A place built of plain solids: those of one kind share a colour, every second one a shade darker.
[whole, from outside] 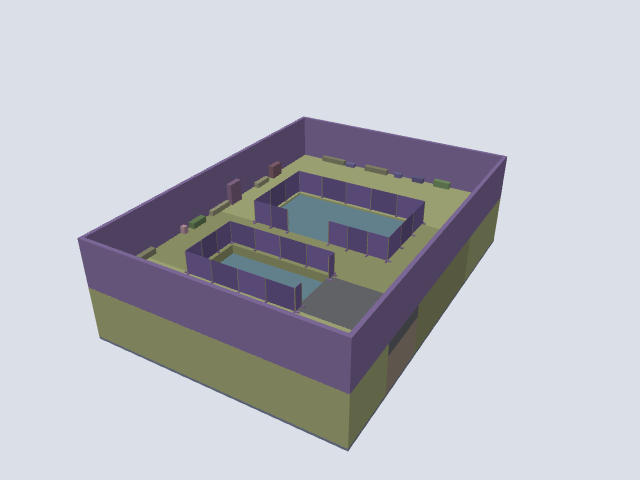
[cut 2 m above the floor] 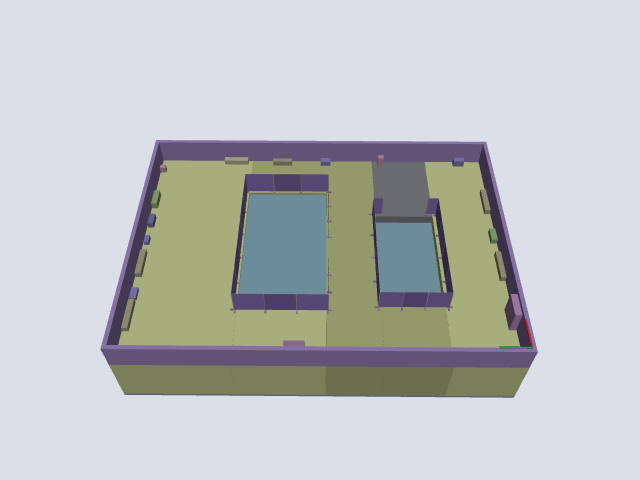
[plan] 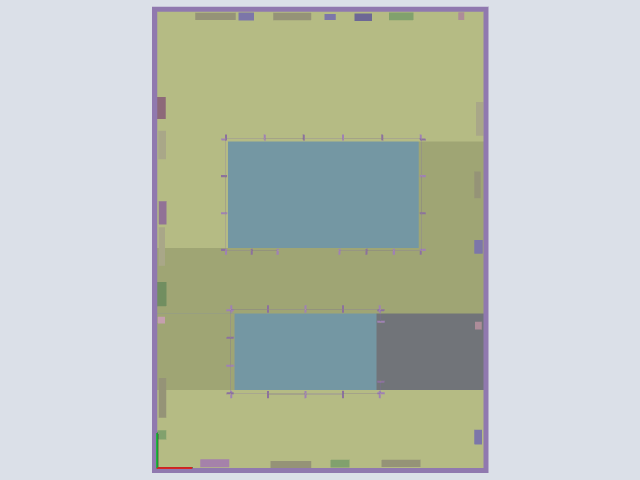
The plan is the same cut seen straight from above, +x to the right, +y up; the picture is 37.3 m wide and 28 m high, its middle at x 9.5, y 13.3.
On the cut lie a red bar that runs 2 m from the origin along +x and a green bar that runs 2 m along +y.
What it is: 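A town's swimming bath, shut for a repair, its basins drained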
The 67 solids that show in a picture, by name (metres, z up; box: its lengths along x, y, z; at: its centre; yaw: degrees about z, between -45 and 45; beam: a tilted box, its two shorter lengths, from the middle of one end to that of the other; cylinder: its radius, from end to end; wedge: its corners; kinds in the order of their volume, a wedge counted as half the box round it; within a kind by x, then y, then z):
{
 "surround_1": {"box": [4.43, 6.21, 4.1], "at": [1.92, 15.94, -2.05]},
 "surround_2": {"box": [4.82, 4.46, 4.1], "at": [2.11, 6.78, -2.05]},
 "surround_3": {"box": [19.64, 4.85, 4.1], "at": [9.52, 2.13, -2.05]},
 "surround_4": {"box": [19.64, 3.83, 4.1], "at": [9.52, 10.92, -2.05]},
 "surround_5": {"box": [19.64, 7.86, 4.1], "at": [9.52, 22.98, -2.05]},
 "surround_6": {"box": [4.07, 6.21, 4.1], "at": [17.3, 15.94, -2.05]},
 "floor_1": {"wedge": [[4.52, 4.55, -4.1], [4.52, 4.55, -0.74], [4.52, 9.01, -4.1], [4.52, 9.01, -0.74], [12.79, 4.55, -4.1], [12.79, 4.55, -0.71], [12.79, 9.01, -4.1], [12.79, 9.01, -0.71]]},
 "floor_2": {"box": [11.13, 6.21, 3.95], "at": [9.7, 15.94, -2.13]},
 "footing_1": {"box": [19.64, 27.21, 0.2], "at": [9.52, 13.31, -4.2]},
 "wall_1": {"box": [0.3, 26.61, 3.76], "at": [-0.15, 13.31, 1.88]},
 "wall_2": {"box": [19.64, 0.3, 3.76], "at": [9.52, -0.15, 1.88]},
 "wall_3": {"box": [19.64, 0.3, 3.76], "at": [9.52, 26.76, 1.88]},
 "wall_4": {"box": [0.3, 26.61, 3.76], "at": [19.19, 13.31, 1.88]},
 "surround_under_1": {"box": [6.55, 4.46, 3.1], "at": [16.06, 6.78, -2.55]},
 "bench_1": {"box": [0.37, 2.25, 0.45], "at": [0.28, 12.92, 0.22]},
 "bench_2": {"box": [0.45, 1.68, 0.43], "at": [0.29, 18.84, 0.21]},
 "bench_3": {"box": [0.45, 2.33, 0.45], "at": [0.31, 4.09, 0.23]},
 "bench_4": {"box": [2.36, 0.42, 0.42], "at": [3.41, 26.34, 0.21]},
 "bench_5": {"box": [2.37, 0.4, 0.46], "at": [7.8, 0.2, 0.23]},
 "bench_6": {"box": [2.22, 0.44, 0.45], "at": [7.88, 26.34, 0.23]},
 "bench_7": {"box": [2.27, 0.43, 0.45], "at": [14.22, 0.27, 0.23]},
 "bench_8": {"box": [0.38, 1.57, 0.44], "at": [18.69, 16.51, 0.22]},
 "bench_9": {"box": [0.43, 1.97, 0.44], "at": [18.81, 20.37, 0.22]},
 "cupboard_1": {"box": [0.45, 1.36, 1.79], "at": [0.32, 14.88, 0.89]},
 "cupboard_2": {"box": [1.69, 0.47, 1.84], "at": [3.36, 0.28, 0.92]},
 "guard_panel_1": {"box": [0.02, 2.14, 1.89], "at": [3.98, 13.77, 1.02]},
 "guard_panel_2": {"box": [0.02, 2.14, 1.89], "at": [3.98, 15.94, 1.02]},
 "guard_panel_3": {"box": [0.02, 2.14, 1.89], "at": [3.98, 18.11, 1.02]},
 "guard_panel_4": {"box": [0.02, 1.61, 1.75], "at": [4.29, 5.14, 0.96]},
 "guard_panel_5": {"box": [0.02, 1.61, 1.75], "at": [4.29, 6.78, 0.96]},
 "guard_panel_6": {"box": [0.02, 1.61, 1.75], "at": [4.29, 8.42, 0.96]},
 "guard_panel_7": {"box": [1.51, 0.02, 1.89], "at": [4.76, 12.68, 1.02]},
 "guard_panel_8": {"box": [2.25, 0.02, 1.89], "at": [5.13, 19.2, 1.02]},
 "guard_panel_9": {"box": [2.15, 0.02, 1.75], "at": [5.38, 4.32, 0.96]},
 "guard_panel_10": {"box": [2.15, 0.02, 1.75], "at": [5.38, 9.24, 0.96]},
 "guard_panel_11": {"box": [1.51, 0.02, 1.89], "at": [6.29, 12.68, 1.02]},
 "guard_panel_12": {"box": [2.25, 0.02, 1.89], "at": [7.41, 19.2, 1.02]},
 "guard_panel_13": {"box": [2.15, 0.02, 1.75], "at": [7.56, 4.32, 0.96]},
 "guard_panel_14": {"box": [2.15, 0.02, 1.75], "at": [7.56, 9.24, 0.96]},
 "guard_panel_15": {"box": [2.25, 0.02, 1.89], "at": [9.7, 19.2, 1.02]},
 "guard_panel_16": {"box": [2.15, 0.02, 1.75], "at": [9.75, 4.32, 0.96]},
 "guard_panel_17": {"box": [2.15, 0.02, 1.75], "at": [9.75, 9.24, 0.96]},
 "guard_panel_18": {"box": [1.57, 0.02, 1.89], "at": [11.41, 12.68, 1.02]},
 "guard_panel_19": {"box": [2.15, 0.02, 1.75], "at": [11.93, 4.32, 0.96]},
 "guard_panel_20": {"box": [2.15, 0.02, 1.75], "at": [11.93, 9.24, 0.96]},
 "guard_panel_21": {"box": [2.25, 0.02, 1.89], "at": [11.98, 19.2, 1.02]},
 "guard_panel_22": {"box": [1.57, 0.02, 1.89], "at": [13.01, 12.68, 1.02]},
 "guard_panel_23": {"box": [0.02, 0.71, 1.75], "at": [13.02, 4.69, 0.96]},
 "guard_panel_24": {"box": [0.02, 0.71, 1.75], "at": [13.02, 8.87, 0.96]},
 "guard_panel_25": {"box": [2.25, 0.02, 1.89], "at": [14.27, 19.2, 1.02]},
 "guard_panel_26": {"box": [1.57, 0.02, 1.89], "at": [14.61, 12.68, 1.02]},
 "guard_panel_27": {"box": [0.02, 2.14, 1.89], "at": [15.42, 13.77, 1.02]},
 "guard_panel_28": {"box": [0.02, 2.14, 1.89], "at": [15.42, 15.94, 1.02]},
 "guard_panel_29": {"box": [0.02, 2.14, 1.89], "at": [15.42, 18.11, 1.02]},
 "blocks_1": {"box": [0.52, 0.54, 0.47], "at": [0.28, 1.93, 0.23]},
 "blocks_2": {"box": [0.54, 1.42, 0.48], "at": [0.28, 10.14, 0.24]},
 "blocks_3": {"box": [1.12, 0.46, 0.46], "at": [10.67, 0.25, 0.23]},
 "blocks_4": {"box": [1.43, 0.46, 0.56], "at": [14.24, 26.35, 0.28]},
 "crates_1": {"box": [0.91, 0.48, 0.3], "at": [5.2, 26.34, 0.15]},
 "crates_2": {"box": [0.67, 0.36, 0.39], "at": [10.09, 26.31, 0.2]},
 "crates_3": {"box": [1.01, 0.44, 0.45], "at": [12.02, 26.29, 0.23]},
 "crates_4": {"box": [0.46, 0.86, 0.57], "at": [18.73, 1.81, 0.28]},
 "crates_5": {"box": [0.5, 0.81, 0.43], "at": [18.74, 12.9, 0.21]},
 "reel_1": {"box": [0.5, 1.29, 1.11], "at": [0.26, 21.0, 0.56]},
 "drum_1": {"box": [0.42, 0.39, 0.57], "at": [0.25, 8.62, 0.28]},
 "drum_2": {"box": [0.35, 0.45, 0.55], "at": [17.74, 26.35, 0.28]},
 "drum_3": {"box": [0.39, 0.45, 0.82], "at": [18.73, 8.31, 0.41]}
}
